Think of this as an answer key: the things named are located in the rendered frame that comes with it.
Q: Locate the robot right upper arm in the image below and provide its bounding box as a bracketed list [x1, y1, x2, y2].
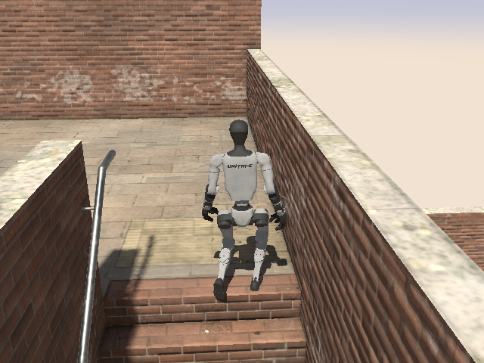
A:
[256, 152, 275, 195]

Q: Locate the robot left forearm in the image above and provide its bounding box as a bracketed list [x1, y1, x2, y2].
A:
[203, 184, 215, 210]

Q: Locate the robot right forearm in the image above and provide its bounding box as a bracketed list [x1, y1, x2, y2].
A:
[268, 183, 285, 216]

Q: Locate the robot left foot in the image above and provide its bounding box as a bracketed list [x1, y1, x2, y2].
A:
[213, 278, 225, 299]

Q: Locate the left robot shin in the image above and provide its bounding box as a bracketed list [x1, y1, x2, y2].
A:
[218, 237, 231, 281]

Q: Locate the robot left hand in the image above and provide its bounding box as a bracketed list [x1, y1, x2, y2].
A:
[202, 207, 219, 222]

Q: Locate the robot right hand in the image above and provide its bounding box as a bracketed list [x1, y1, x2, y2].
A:
[269, 213, 287, 231]

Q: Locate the robot left upper arm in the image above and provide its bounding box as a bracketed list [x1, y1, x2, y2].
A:
[207, 154, 224, 195]

